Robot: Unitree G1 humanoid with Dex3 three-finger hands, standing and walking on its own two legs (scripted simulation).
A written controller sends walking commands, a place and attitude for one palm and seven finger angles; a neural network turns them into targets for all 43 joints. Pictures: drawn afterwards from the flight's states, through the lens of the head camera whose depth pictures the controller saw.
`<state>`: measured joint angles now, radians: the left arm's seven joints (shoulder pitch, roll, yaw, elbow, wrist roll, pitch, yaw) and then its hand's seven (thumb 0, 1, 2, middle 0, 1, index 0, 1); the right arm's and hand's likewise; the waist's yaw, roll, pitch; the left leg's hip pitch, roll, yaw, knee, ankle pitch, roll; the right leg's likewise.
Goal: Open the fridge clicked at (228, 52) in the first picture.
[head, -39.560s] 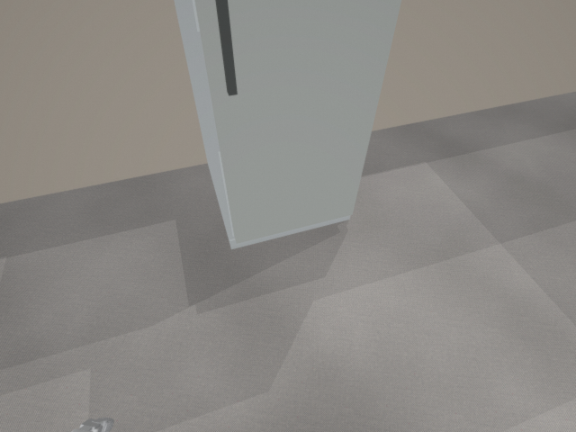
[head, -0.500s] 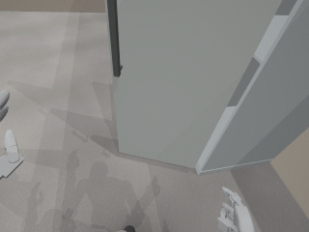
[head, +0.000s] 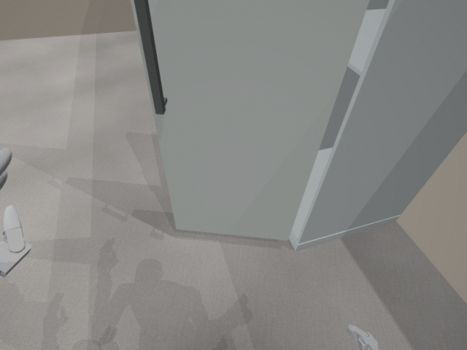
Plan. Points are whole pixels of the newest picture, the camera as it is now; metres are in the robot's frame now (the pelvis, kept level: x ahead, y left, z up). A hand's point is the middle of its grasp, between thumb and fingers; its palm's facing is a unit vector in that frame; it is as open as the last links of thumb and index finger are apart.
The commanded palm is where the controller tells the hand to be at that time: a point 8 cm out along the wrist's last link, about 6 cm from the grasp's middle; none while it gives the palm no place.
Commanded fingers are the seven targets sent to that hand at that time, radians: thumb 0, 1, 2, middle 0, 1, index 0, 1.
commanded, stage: stop stepping back and stand still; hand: left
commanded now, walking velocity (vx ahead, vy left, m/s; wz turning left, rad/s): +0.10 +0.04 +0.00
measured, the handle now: (153, 54) +0.73 +0.24 +0.17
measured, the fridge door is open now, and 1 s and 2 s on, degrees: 67 67 67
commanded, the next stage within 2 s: let the arm hang, fingers relaxed in 0.04 s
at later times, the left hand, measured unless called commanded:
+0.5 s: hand out of the picture +0.09 +0.17 -0.17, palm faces +0.10 -0.98 -0.17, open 6.8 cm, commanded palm none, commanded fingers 0.00 0.90 0.90 -0.20 -0.30 -0.20 -0.30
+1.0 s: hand out of the picture +0.05 +0.21 -0.16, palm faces +0.06 -0.97 -0.22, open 7.3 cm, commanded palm none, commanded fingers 0.00 0.90 0.90 -0.20 -0.30 -0.20 -0.30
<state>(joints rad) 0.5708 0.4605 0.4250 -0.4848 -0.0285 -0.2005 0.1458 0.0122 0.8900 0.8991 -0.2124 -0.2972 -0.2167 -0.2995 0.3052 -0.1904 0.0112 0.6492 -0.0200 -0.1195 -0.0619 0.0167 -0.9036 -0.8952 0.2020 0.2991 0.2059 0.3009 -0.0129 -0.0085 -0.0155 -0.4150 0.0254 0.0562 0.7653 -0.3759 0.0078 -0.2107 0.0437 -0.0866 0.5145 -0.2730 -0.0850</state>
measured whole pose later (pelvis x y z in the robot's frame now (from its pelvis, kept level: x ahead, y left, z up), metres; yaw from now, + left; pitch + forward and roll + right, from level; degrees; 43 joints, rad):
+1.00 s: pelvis +0.04 +0.02 +0.01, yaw +4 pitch -1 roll +0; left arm 0.20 0.19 0.00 1.14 0.02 0.00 0.02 0.00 0.91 0.90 -0.20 -0.29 -0.20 -0.30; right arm 0.21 -0.17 0.00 1.12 -0.02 0.00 -0.03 0.01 -0.91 -0.90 0.20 0.30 0.20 0.30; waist 0.00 0.01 0.03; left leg -0.19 0.00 0.05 0.40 -0.20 0.02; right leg -0.16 0.00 0.00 0.39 -0.23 0.00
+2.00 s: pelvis +0.05 +0.02 +0.01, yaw +3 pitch -1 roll +0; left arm 0.14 0.25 0.01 1.14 0.02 -0.01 0.01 0.00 0.91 0.90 -0.20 -0.29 -0.21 -0.30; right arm 0.16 -0.25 -0.01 1.13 -0.01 -0.01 -0.02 0.01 -0.91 -0.89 0.20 0.30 0.20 0.30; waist -0.01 0.00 0.04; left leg -0.15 0.00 0.06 0.36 -0.19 0.02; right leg -0.13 0.00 0.00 0.36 -0.22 0.00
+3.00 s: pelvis +0.07 -0.01 +0.02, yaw +3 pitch -1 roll +0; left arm 0.10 0.31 0.00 1.13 0.01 -0.02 0.01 0.00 0.91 0.90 -0.20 -0.29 -0.21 -0.30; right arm 0.12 -0.32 0.00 1.13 -0.01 0.00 -0.01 0.01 -0.91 -0.89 0.20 0.30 0.21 0.30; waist -0.02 0.01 0.04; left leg -0.10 0.04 0.05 0.30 -0.19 -0.02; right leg -0.07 0.04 0.00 0.29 -0.21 -0.04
